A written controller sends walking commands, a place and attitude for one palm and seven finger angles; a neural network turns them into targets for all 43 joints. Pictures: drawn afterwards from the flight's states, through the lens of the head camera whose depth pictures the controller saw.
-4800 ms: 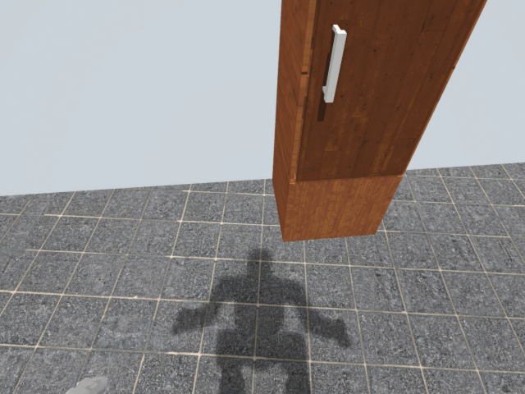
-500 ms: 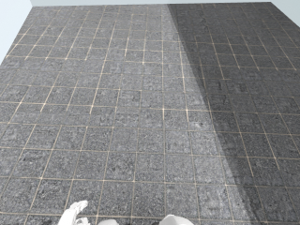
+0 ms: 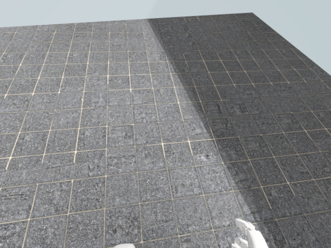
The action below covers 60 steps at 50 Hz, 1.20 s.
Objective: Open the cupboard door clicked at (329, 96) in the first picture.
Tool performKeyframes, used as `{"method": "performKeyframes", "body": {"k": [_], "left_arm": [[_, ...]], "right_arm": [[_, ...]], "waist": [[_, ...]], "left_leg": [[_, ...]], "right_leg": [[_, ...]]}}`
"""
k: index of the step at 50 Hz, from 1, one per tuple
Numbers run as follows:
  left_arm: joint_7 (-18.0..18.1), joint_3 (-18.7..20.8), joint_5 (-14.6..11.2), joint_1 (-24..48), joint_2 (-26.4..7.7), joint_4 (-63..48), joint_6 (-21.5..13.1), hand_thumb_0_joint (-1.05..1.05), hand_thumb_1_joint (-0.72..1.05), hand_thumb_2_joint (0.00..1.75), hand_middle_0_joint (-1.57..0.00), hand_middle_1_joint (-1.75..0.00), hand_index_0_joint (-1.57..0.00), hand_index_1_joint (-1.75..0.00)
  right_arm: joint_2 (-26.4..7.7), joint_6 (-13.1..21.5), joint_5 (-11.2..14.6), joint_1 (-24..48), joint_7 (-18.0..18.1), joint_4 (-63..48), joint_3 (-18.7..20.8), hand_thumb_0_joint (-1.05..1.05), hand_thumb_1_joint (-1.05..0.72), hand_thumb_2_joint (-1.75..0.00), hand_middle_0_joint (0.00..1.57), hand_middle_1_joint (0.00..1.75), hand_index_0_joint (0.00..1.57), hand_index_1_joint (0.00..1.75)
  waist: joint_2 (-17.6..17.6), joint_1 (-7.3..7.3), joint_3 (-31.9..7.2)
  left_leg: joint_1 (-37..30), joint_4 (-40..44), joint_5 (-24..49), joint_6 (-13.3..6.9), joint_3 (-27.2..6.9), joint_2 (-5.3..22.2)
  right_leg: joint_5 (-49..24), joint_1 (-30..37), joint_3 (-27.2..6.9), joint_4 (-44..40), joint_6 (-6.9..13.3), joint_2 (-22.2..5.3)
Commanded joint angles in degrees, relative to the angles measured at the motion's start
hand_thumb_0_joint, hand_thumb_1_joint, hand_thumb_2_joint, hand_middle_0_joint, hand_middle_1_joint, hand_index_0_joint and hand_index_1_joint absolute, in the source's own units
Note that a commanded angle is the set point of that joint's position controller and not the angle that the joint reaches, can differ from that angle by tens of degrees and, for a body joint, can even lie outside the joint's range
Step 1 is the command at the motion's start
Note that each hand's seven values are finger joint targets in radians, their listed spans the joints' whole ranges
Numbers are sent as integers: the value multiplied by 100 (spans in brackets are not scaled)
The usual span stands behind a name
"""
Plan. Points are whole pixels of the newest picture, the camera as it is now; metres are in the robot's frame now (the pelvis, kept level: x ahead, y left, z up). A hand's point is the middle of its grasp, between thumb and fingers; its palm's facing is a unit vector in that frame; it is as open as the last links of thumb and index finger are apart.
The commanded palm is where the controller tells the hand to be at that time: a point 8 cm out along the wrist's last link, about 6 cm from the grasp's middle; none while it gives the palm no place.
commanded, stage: turn to face it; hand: left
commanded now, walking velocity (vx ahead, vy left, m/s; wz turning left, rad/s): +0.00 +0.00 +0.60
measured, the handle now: out of the picture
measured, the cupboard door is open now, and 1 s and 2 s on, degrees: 0 0 0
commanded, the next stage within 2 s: none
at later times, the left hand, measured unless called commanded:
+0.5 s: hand out of the picture +0.09 +0.17 -0.14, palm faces +0.21 -0.95 -0.23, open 7.3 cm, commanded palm none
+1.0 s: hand out of the picture -0.05 +0.26 -0.16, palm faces +0.51 -0.83 -0.24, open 7.4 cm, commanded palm none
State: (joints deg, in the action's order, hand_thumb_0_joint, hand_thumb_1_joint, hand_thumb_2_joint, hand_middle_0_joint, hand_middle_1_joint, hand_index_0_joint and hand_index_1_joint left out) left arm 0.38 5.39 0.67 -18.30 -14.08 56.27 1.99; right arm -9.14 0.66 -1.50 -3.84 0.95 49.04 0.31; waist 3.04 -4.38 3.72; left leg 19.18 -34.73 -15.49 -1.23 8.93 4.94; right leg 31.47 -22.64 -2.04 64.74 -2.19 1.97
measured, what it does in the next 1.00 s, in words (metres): steps on the spot, turning left: right foot, then left foot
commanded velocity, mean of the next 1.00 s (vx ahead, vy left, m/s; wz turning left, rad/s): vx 0.00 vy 0.00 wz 0.60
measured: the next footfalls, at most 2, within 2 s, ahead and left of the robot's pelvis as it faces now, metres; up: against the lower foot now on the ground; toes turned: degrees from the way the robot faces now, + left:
right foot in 0.30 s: +0.05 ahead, -0.13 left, +0.00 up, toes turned +0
left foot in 0.72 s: +0.01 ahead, +0.13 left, +0.00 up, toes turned +30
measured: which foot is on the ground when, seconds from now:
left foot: down 0.00-0.32, up 0.34-0.70, down 0.72-1.00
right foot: up 0.00-0.28, down 0.30-0.72, up 0.74-1.00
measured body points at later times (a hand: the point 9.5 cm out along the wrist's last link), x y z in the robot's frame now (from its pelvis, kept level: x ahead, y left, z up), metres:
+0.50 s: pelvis +0.02 -0.02 +0.01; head +0.03 -0.05 +0.46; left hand +0.08 +0.22 -0.12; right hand +0.03 -0.26 -0.16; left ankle -0.02 +0.11 -0.65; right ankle +0.01 -0.13 -0.73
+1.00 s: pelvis -0.01 +0.03 +0.01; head +0.01 +0.07 +0.46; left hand -0.08 +0.30 -0.14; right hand +0.19 -0.16 -0.11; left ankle -0.02 +0.11 -0.73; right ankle +0.05 -0.13 -0.65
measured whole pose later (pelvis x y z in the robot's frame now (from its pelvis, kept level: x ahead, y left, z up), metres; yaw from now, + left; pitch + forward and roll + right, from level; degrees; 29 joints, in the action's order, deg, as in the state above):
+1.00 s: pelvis -0.01 +0.03 +0.01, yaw +28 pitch +1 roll -2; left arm 0.2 4.9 0.9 -11.0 -14.8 53.0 3.8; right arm -13.0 -1.6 -1.4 -9.7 0.0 51.3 3.4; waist 1.2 0.1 3.3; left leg 17.8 -28.3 -11.7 -3.7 1.9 -1.2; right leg 21.8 -27.8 1.2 61.0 -5.8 -5.8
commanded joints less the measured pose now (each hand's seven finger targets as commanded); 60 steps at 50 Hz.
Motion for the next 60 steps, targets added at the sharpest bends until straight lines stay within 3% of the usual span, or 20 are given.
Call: {"method": "performKeyframes", "body": {"k": [1, 4, 9, 13, 14, 15, 16, 17, 18, 21, 31, 34, 35, 36, 37, 40, 44, 54, 58, 60], "left_arm": [[-44, -16, 48, -108, -99, -358, -109, 0, 90, 90, -20, -30, -20, -30], [5, -195, 16, -150, 118, -196, -136, 0, 90, 90, -20, -30, -20, -30], [82, -233, -6, 545, 85, -274, -143, 0, 90, 90, -20, -30, -20, -30], [121, -153, -37, 367, -27, -228, -178, 0, 90, 90, -20, -30, -20, -30], [149, -114, -26, 272, -175, -213, -220, 0, 90, 90, -20, -30, -20, -30], [190, -41, 34, 169, -570, -196, -272, 0, 90, 90, -20, -30, -20, -30], [212, 42, 67, 28, -919, -236, -288, 0, 90, 90, -20, -30, -20, -30], [217, 9, 52, 115, -892, -316, -269, 0, 90, 90, -20, -30, -20, -30], [239, 11, 45, 463, -684, -369, -291, 0, 90, 90, -20, -30, -20, -30], [223, -98, 34, 953, -367, -526, -276, 0, 90, 90, -20, -30, -20, -30], [192, 71, 116, 593, -788, -530, -194, 0, 90, 90, -20, -30, -20, -30], [142, 89, 68, 634, -846, -582, -138, 0, 90, 90, -20, -30, -20, -30], [117, 65, 27, 600, -708, -635, -105, 0, 90, 90, -20, -30, -20, -30], [71, -6, -31, 693, -298, -921, -93, 0, 90, 90, -20, -30, -20, -30], [104, -56, 27, 1039, -326, -1082, -36, 0, 90, 90, -20, -30, -20, -30], [59, 14, 41, 1145, -396, -901, -18, 0, 90, 90, -20, -30, -20, -30], [1, 40, 48, 690, -435, -694, 5, 0, 90, 90, -20, -30, -20, -30], [80, 6, 7, 1000, -369, -948, 2, 0, 90, 90, -20, -30, -20, -30], [111, -21, -46, 690, -320, -961, -67, 0, 90, 90, -20, -30, -20, -30], [138, 16, -42, 247, -457, -875, -135, 0, 90, 90, -20, -30, -20, -30]], "right_arm": [[-863, 103, -28, -556, 80, -58, 205, 0, -90, -90, 20, 30, 20, 30], [-862, 160, 21, -849, 59, 241, 216, 0, -90, -90, 20, 30, 20, 30], [-1000, 40, 18, -1295, 30, 594, 338, 0, -90, -90, 20, 30, 20, 30], [-1082, -71, 42, -1255, -4, 635, 450, 0, -90, -90, 20, 30, 20, 30], [-967, -80, 71, -1286, -33, 609, 456, 0, -90, -90, 20, 30, 20, 30], [-686, -92, 119, -1307, -75, 555, 430, 0, -90, -90, 20, 30, 20, 30], [-420, -119, 95, -1157, -84, 347, 376, 0, -90, -90, 20, 30, 20, 30], [-601, -221, 56, -1080, -76, 366, 461, 0, -90, -90, 20, 30, 20, 30], [-615, -311, 31, -1138, -92, 463, 503, 0, -90, -90, 20, 30, 20, 30], [-489, -363, 36, -1478, -147, 642, 517, 0, -90, -90, 20, 30, 20, 30], [-510, -314, 45, -696, -240, 102, 483, 0, -90, -90, 20, 30, 20, 30], [-783, -253, 23, -1049, -236, 77, 542, 0, -90, -90, 20, 30, 20, 30], [-1151, -195, 22, -1451, -237, 128, 632, 0, -90, -90, 20, 30, 20, 30], [-1857, -128, -3, -1845, -191, 132, 794, 0, -90, -90, 20, 30, 20, 30], [-2049, -153, 41, -2117, -143, 286, 810, 0, -90, -90, 20, 30, 20, 30], [-1590, -112, 12, -1206, -29, 53, 660, 0, -90, -90, 20, 30, 20, 30], [-1493, -73, 23, -644, -27, -162, 584, 0, -90, -90, 20, 30, 20, 30], [-1543, -179, -3, -852, -76, -91, 679, 0, -90, -90, 20, 30, 20, 30], [-1546, -219, -9, -717, -94, -132, 719, 0, -90, -90, 20, 30, 20, 30], [-1426, -237, 45, -508, -118, -199, 725, 0, -90, -90, 20, 30, 20, 30]], "waist": [[-1418, 344, -399], [-1435, 360, -728], [-1441, 572, -689], [-1197, 338, -718], [-844, 297, -808], [206, 257, -903], [1254, 152, -792], [863, 128, -754], [1136, 299, -469], [642, 616, -81], [965, 300, -200], [534, 553, -540], [-432, 779, -857], [-2382, 982, -988], [-1940, 1087, -1174], [-1493, 819, -839], [-1008, 537, -739], [-1108, 672, -579], [-1223, 543, -766], [-965, 285, -868]], "left_leg": [[-456, 1550, 3077, -609, -1036, 1281], [-903, 1554, 3316, -630, -840, 992], [-1026, 1531, 3288, -745, -1493, 1096], [-537, 1147, 2588, -528, -1738, 877], [-132, 875, 2119, -283, -1628, 645], [702, 138, 1000, 93, -1008, 125], [1429, -896, -1431, 359, -456, -421], [1337, -1991, -1754, 363, -779, -304], [1411, -2598, -1569, 401, -925, -159], [1547, -3306, -843, 514, -704, -94], [667, -1118, -802, 500, -111, -61], [-320, 156, 140, 396, 21, -198], [-1245, 844, 1161, 196, -649, 150], [-2012, 1231, 3461, -582, -2883, 1769], [-1882, 1297, 3927, -1039, -3032, 2201], [-1257, 1425, 2245, -780, -2418, 1451], [-906, 1599, 1712, -651, -1943, 902], [-763, 1691, 907, -896, -2897, 841], [-476, 1372, 1571, -795, -3102, 592], [153, 943, 1246, -465, -2926, 245]], "right_leg": [[-540, -274, 151, 90, -75, -478], [-832, 151, 427, -1303, -56, -497], [-811, 441, 592, -2414, -90, -457], [-1757, 1250, 660, -3815, -36, -444], [-2245, 1832, 431, -4345, 37, -713], [-2989, 2562, -312, -4593, 300, -1667], [-4168, 2557, -961, -4650, 864, -2812], [-4321, 2001, -743, -4642, 1157, -2957], [-4109, 1580, -430, -4747, 1101, -2711], [-4255, 1390, 555, -4516, 810, -2110], [-3853, 1428, 1034, -3997, 812, -2432], [-3565, 1189, 1347, -3106, 472, -2260], [-2899, 561, 1475, -2017, 176, -1987], [350, -1050, 1526, -542, -353, -1085], [855, -1198, 773, 244, -298, -964], [-418, -1372, 282, 691, -268, -1076], [-1040, -888, 288, 163, -315, -887], [-716, -455, 189, -1354, -302, -602], [-821, 489, 273, -2637, -189, -323], [-1724, 1569, 314, -4013, -123, -368]]}}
